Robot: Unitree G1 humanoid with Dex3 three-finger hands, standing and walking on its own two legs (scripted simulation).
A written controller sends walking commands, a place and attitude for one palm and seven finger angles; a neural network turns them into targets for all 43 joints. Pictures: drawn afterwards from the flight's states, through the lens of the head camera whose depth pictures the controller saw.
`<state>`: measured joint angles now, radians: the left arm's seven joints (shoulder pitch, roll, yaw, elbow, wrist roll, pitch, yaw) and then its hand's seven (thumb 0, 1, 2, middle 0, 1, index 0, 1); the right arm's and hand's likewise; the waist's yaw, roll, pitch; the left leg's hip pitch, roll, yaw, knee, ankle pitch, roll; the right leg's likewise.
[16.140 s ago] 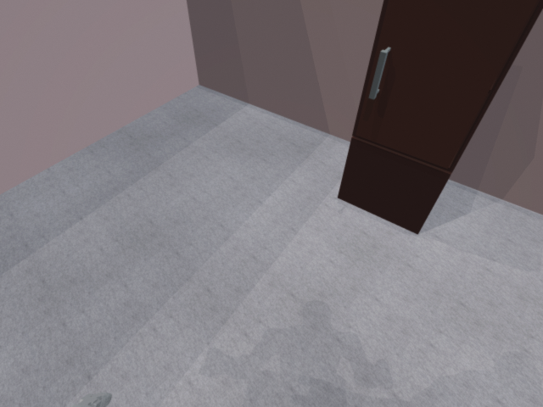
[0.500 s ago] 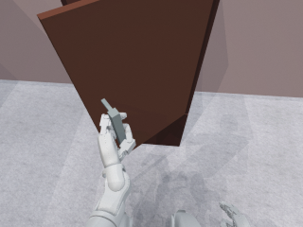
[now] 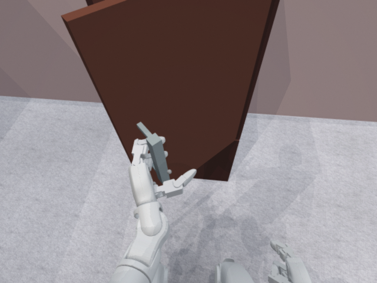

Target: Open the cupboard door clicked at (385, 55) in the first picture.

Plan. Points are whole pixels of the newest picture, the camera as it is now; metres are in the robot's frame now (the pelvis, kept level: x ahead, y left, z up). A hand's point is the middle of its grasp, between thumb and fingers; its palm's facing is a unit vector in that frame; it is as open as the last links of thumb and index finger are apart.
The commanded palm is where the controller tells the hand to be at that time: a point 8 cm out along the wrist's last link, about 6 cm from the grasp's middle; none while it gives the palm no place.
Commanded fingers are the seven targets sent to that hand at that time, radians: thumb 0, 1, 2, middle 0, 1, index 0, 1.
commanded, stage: open thumb and fingers to let go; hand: left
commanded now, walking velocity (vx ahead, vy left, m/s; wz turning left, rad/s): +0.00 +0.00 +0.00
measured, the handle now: (154, 155) +0.38 +0.09 +0.04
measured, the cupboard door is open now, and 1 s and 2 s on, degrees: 46 49 49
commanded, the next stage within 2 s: slide the hand sideways off the handle in 0.40 s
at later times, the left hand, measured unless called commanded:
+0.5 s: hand (171, 173) +0.33 +0.05 +0.04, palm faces +0.25 -0.97 -0.02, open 15.1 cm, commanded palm +0.29 +0.09 +0.03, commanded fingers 0.00 -0.50 0.30 -0.15 -0.30 -0.15 -0.30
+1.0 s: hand (166, 199) +0.28 +0.06 +0.03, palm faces -0.19 -0.98 -0.03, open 16.3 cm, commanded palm +0.26 +0.12 +0.03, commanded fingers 0.00 -0.50 0.30 -0.15 -0.30 -0.15 -0.30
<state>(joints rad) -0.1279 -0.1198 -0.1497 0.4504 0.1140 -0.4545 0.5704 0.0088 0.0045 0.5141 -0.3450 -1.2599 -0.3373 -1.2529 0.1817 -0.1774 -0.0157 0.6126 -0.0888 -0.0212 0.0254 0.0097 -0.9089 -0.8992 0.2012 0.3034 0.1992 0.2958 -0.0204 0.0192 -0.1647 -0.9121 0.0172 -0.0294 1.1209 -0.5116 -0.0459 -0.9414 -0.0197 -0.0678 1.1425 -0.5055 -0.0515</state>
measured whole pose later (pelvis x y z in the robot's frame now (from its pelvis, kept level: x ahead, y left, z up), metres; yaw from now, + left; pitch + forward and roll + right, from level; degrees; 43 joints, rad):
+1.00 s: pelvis -0.01 +0.03 -0.01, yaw -1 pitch +16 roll +1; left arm 0.02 0.02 -0.23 0.25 0.04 -0.46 0.09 -0.01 -0.50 0.30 -0.15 -0.31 -0.16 -0.31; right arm 0.22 -0.22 -0.01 0.48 -0.02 0.00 0.04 0.01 -0.91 -0.90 0.20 0.30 0.20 0.30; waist -0.02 0.01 -0.15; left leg -0.95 0.00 0.00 1.20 -0.54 -0.01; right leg -0.98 -0.03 -0.03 1.21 -0.52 -0.02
